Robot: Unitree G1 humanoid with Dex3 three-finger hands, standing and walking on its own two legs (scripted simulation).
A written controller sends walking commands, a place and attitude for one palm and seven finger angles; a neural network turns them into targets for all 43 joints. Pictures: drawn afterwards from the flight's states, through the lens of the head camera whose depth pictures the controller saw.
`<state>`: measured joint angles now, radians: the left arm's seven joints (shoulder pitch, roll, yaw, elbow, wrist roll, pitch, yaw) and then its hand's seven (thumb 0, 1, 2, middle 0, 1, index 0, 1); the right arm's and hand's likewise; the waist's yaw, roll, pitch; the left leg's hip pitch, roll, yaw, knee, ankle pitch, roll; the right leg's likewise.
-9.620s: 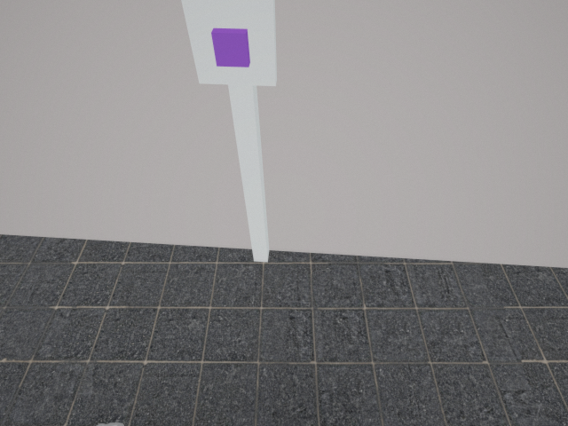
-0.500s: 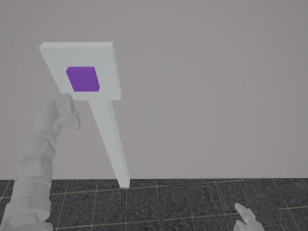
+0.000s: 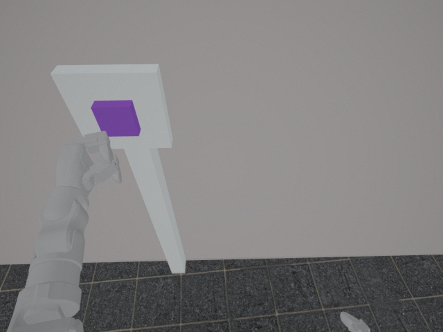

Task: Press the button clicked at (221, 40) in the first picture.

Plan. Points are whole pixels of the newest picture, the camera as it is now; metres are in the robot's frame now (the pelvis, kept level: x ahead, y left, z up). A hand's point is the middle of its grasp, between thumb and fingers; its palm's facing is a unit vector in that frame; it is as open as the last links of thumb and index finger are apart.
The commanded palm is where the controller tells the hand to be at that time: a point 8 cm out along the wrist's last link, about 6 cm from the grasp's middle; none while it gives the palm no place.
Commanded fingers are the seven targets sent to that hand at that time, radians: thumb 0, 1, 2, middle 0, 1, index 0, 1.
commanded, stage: aim a knuckle at the button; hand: left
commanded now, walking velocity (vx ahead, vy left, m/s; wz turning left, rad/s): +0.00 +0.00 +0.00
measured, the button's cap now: (117, 117) +0.46 +0.23 +0.15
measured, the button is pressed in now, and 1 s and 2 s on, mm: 0 0 9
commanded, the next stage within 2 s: press the button with the knuckle in 0.56 s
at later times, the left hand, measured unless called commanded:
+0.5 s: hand (118, 167) +0.37 +0.21 +0.12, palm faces +0.11 -0.99 -0.01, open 3.1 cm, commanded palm +0.34 +0.25 +0.12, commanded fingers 0.00 0.90 0.90 -1.30 -1.50 -1.30 -1.50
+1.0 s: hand (121, 151) +0.40 +0.21 +0.13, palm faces +0.11 -0.99 -0.02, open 3.1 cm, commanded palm +0.37 +0.26 +0.12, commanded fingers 0.00 0.90 0.90 -1.30 -1.50 -1.30 -1.50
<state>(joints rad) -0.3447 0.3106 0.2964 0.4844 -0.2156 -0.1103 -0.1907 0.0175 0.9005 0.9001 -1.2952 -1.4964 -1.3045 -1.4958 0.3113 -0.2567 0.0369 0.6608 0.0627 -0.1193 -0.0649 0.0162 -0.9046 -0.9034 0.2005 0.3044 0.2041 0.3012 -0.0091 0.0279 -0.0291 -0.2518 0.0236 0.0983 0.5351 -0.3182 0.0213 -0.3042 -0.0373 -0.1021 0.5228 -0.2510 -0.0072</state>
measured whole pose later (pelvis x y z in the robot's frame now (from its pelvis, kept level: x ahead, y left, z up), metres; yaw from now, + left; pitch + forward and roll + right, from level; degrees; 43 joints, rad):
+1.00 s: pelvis +0.00 -0.01 +0.00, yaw +0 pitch +4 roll +0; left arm -0.53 0.37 0.32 0.71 -0.19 -0.15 -0.20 0.02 0.90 0.90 -1.30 -1.50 -1.30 -1.50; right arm 0.31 -0.27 0.04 0.65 0.06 -0.09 -0.08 0.01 -0.90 -0.90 0.20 0.30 0.20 0.30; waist -0.04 0.02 -0.02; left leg -0.31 0.03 0.09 0.57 -0.32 0.01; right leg -0.36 -0.03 -0.11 0.55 -0.26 -0.02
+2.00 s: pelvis -0.04 -0.01 -0.02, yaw +2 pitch +7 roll -1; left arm -0.87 0.49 0.29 1.15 -0.17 -0.28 -0.23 -0.02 0.79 1.00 -1.30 -1.50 -1.34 -1.50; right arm 0.38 -0.30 0.05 0.72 0.06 -0.13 -0.08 0.01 -0.90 -0.90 0.20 0.30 0.20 0.30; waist -0.10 0.01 -0.02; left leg -0.52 0.03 0.05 0.69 -0.31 0.02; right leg -0.54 -0.04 -0.13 0.64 -0.24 -0.03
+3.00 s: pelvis +0.01 +0.00 +0.00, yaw +2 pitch +1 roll -1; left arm -0.16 0.27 0.24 0.22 -0.24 0.00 -0.20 0.02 0.90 0.90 -1.30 -1.50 -1.31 -1.50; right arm 0.20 -0.26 0.05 0.59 0.06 -0.13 -0.08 0.02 -0.90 -0.90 0.20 0.30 0.20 0.30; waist 0.03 0.04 -0.03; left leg -0.24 0.02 0.05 0.57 -0.34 0.02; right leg -0.27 -0.04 -0.12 0.54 -0.29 -0.01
